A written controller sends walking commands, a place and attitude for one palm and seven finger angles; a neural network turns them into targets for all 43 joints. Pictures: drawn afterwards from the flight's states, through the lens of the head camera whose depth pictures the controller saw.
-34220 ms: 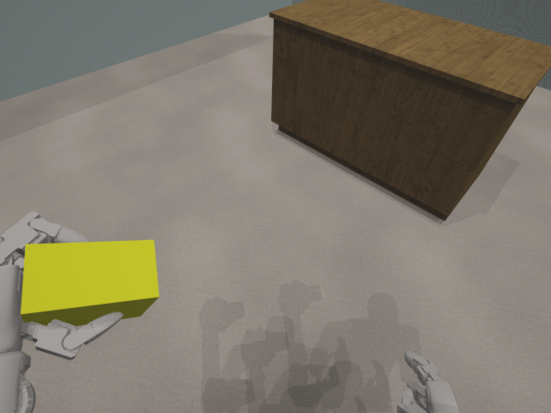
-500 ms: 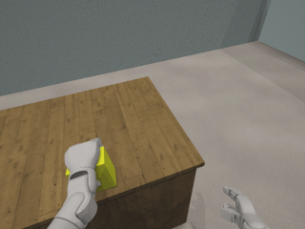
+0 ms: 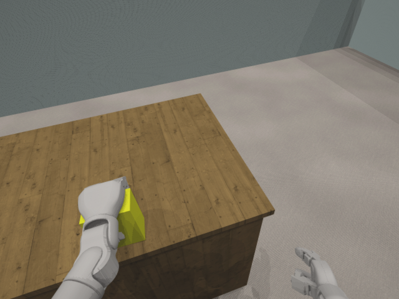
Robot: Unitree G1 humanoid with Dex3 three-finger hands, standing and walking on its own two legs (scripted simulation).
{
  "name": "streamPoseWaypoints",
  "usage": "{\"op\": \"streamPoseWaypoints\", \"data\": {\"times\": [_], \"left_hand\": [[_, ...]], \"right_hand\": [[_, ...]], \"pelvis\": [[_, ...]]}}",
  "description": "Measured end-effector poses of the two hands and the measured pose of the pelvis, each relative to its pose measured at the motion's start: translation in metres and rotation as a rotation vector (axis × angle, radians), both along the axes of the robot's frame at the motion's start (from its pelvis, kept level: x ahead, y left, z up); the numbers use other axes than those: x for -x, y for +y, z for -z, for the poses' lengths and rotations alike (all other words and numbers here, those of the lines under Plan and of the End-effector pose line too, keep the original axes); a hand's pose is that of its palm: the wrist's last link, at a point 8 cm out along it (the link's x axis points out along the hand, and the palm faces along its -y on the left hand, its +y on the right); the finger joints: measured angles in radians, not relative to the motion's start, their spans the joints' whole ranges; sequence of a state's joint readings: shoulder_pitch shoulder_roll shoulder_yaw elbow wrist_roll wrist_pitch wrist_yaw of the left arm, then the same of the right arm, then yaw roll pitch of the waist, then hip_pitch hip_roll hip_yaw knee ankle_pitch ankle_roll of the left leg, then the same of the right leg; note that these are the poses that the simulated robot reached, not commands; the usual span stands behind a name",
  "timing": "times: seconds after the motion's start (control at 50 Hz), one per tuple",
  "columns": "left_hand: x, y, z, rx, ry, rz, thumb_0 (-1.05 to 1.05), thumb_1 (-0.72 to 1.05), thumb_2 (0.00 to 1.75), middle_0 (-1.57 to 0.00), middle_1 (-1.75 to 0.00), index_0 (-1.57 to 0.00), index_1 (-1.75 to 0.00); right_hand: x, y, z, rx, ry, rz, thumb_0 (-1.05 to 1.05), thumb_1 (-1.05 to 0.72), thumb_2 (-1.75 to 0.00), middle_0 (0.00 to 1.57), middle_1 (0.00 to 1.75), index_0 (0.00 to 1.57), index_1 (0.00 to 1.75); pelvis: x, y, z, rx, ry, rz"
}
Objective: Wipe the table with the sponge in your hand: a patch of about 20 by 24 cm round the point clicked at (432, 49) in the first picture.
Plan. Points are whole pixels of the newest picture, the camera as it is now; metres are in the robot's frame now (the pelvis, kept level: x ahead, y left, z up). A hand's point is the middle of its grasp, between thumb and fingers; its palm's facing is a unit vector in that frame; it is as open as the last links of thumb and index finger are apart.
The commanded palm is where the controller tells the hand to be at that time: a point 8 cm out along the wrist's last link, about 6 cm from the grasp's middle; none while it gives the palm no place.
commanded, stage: wipe forward along the middle lane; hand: left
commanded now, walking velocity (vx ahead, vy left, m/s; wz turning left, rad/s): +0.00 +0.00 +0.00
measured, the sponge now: (118, 225) +0.27 +0.24 -0.02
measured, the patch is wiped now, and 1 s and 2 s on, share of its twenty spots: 1.00 1.00 1.00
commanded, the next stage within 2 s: slide back across to the first lane in 1.38 s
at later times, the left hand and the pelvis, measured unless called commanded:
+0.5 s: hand (110, 192) +0.33 +0.26 +0.02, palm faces -0.08 -0.03 -1.00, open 10.3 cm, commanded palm +0.31 +0.26 +0.05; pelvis -0.02 -0.01 -0.01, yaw +1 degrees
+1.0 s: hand (107, 176) +0.37 +0.29 +0.02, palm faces -0.11 -0.01 -0.99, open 10.3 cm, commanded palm +0.36 +0.29 +0.05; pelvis -0.01 +0.00 -0.01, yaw +1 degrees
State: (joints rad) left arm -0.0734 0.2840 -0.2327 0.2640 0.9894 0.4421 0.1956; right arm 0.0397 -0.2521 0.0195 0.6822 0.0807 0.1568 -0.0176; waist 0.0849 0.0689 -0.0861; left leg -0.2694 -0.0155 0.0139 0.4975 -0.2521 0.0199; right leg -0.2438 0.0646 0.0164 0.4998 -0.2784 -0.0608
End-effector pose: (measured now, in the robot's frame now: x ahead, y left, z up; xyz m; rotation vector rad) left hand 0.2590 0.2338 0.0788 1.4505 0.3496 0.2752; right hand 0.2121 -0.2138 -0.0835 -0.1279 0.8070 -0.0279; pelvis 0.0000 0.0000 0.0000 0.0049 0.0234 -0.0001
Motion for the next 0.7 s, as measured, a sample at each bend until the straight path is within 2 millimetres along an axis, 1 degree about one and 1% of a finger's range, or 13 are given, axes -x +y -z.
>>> {"op": "streamPoseWaypoints", "data": {"times": [0.18, 0.52, 0.7], "left_hand": [[-0.022, 0.009, -0.001, -0.038, 0.027, -0.004, -0.02, -0.52, 1.05, -0.68, -1.33, -0.72, -1.33], [-0.058, 0.024, -0.001, -0.079, 0.059, 0.011, -0.01, -0.52, 1.05, -0.69, -1.32, -0.73, -1.32], [-0.076, 0.034, -0.001, -0.082, 0.067, 0.010, 0.00, -0.53, 1.05, -0.69, -1.32, -0.73, -1.32]], "right_hand": [[0.020, -0.006, 0.010, 0.023, 0.045, 0.016, 0.01, -0.91, -0.90, 0.20, 0.30, 0.20, 0.30], [0.074, -0.034, 0.035, 0.065, 0.187, 0.093, 0.01, -0.91, -0.90, 0.20, 0.30, 0.20, 0.30], [0.091, -0.041, 0.041, 0.075, 0.236, 0.120, 0.01, -0.91, -0.90, 0.20, 0.30, 0.20, 0.30]], "pelvis": [[0.008, -0.002, 0.002, 0.001, 0.024, -0.016], [0.016, -0.007, 0.008, 0.007, 0.084, -0.025], [0.014, -0.008, 0.009, 0.011, 0.111, -0.022]]}}
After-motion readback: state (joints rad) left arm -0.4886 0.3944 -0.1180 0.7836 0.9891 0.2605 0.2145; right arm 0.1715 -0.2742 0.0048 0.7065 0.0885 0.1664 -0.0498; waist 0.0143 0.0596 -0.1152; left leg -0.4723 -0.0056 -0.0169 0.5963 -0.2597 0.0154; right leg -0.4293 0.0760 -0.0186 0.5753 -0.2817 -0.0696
